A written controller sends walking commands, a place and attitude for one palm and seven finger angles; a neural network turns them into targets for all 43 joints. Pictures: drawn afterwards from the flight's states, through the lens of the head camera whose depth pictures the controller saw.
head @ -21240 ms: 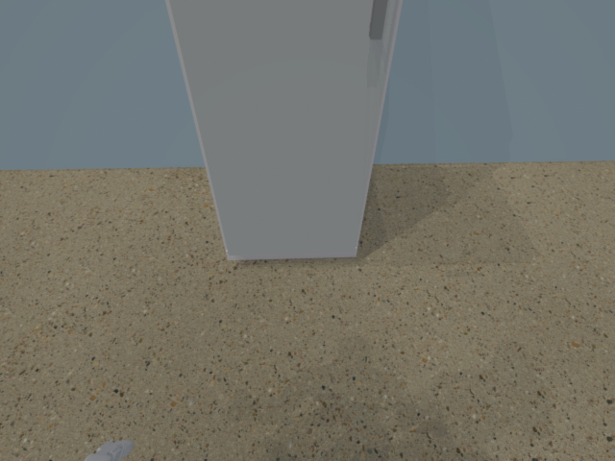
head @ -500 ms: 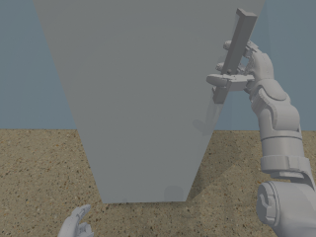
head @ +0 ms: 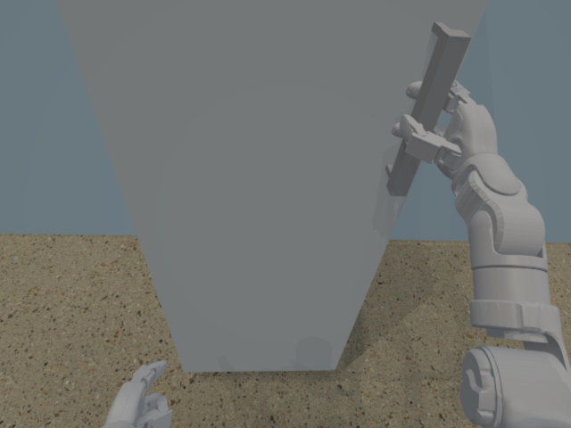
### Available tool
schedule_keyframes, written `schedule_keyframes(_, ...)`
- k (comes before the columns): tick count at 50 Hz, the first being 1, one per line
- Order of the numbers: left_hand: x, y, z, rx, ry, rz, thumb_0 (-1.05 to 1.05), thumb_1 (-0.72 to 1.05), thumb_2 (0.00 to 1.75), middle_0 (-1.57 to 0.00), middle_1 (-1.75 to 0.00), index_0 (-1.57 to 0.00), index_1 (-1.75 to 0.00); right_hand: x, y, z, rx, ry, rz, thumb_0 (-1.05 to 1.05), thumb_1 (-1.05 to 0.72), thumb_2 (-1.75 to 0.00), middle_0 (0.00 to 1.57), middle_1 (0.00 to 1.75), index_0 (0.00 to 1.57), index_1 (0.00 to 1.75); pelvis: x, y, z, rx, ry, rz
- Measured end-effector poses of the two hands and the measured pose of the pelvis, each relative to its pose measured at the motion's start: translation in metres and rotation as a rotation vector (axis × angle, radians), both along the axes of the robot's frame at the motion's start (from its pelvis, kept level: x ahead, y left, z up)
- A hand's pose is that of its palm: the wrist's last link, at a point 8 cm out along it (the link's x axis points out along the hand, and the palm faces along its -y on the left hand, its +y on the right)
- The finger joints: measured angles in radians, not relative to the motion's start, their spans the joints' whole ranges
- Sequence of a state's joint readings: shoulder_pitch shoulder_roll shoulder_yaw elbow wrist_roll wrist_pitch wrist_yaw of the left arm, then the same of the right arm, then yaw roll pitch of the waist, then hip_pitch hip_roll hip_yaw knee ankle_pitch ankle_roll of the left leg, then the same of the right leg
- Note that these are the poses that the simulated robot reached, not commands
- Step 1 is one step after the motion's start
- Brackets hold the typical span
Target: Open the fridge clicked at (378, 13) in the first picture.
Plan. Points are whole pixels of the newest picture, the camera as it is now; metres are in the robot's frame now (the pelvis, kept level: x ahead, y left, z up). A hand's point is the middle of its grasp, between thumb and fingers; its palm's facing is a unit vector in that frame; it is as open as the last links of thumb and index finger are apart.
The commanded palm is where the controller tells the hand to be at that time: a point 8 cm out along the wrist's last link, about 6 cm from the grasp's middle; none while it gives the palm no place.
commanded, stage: grip the handle and tug to test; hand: right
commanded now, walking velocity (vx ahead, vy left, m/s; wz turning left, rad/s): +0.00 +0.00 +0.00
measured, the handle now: (415, 117) +0.46 -0.13 +0.26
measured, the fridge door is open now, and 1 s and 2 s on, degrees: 0 7 24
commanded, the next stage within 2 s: pull the door a little, standing still in 0.60 s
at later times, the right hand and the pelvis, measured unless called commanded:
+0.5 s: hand (415, 138) +0.40 -0.12 +0.26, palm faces -0.07 +1.00 -0.01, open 6.5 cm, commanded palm +0.36 -0.18 +0.26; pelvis +0.01 +0.00 +0.00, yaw +1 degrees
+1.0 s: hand (421, 165) +0.35 -0.11 +0.26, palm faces -0.08 +1.00 -0.04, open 6.7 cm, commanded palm +0.30 -0.17 +0.26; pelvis +0.01 +0.01 +0.00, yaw +0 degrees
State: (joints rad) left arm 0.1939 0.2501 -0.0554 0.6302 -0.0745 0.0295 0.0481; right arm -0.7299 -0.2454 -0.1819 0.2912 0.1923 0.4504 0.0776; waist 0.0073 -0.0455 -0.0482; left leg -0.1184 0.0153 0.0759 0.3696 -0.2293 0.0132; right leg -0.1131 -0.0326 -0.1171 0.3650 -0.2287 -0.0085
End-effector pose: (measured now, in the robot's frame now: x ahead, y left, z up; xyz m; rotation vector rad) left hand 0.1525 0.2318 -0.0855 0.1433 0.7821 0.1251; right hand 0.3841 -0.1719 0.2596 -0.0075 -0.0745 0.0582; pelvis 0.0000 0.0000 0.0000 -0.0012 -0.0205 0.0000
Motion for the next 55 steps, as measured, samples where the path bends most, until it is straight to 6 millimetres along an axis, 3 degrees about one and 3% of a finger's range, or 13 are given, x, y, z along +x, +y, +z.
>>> schedule_keyframes(19,0.010,-0.002,0.002,-0.008,-0.004,-0.013,0.01,0.90,0.90,-0.20,-0.30,-0.20,-0.30,0.000,0.000,0.001,-0.002,0.011,0.002,0.01,-0.66,-0.80,0.34,1.35,0.26,1.36,0.002,0.003,0.000,-0.001,0.003,-0.004)
schedule_keyframes(32,0.014,0.008,0.006,-0.017,-0.017,0.029,0.02,0.90,0.90,-0.20,-0.30,-0.20,-0.30,-0.008,-0.001,-0.002,0.000,-0.022,0.031,0.00,-0.68,-0.76,0.33,1.36,0.23,1.34,0.011,0.004,0.000,-0.001,0.011,0.024)
schedule_keyframes(44,0.041,0.000,0.012,-0.010,-0.054,-0.037,0.02,0.91,0.90,-0.20,-0.29,-0.20,-0.30,-0.032,0.001,-0.001,-0.007,-0.025,0.018,-0.01,-0.65,-0.78,0.35,1.35,0.25,1.33,0.012,0.005,-0.001,-0.001,0.002,0.001)
schedule_keyframes(52,0.058,-0.018,0.023,-0.061,-0.127,-0.083,0.02,0.90,0.90,-0.20,-0.29,-0.20,-0.30,-0.064,0.004,-0.002,-0.030,-0.054,0.039,-0.02,-0.66,-0.75,0.35,1.36,0.23,1.32,0.009,0.006,-0.002,-0.004,-0.008,0.003)
schedule_keyframes(55,0.059,-0.021,0.025,-0.045,-0.145,-0.097,0.01,0.90,0.90,-0.20,-0.30,-0.20,-0.30,-0.076,0.007,-0.001,-0.145,-0.168,0.003,-0.03,-0.61,-0.74,0.37,1.37,0.21,1.31,0.002,0.006,-0.003,0.012,0.005,0.008)
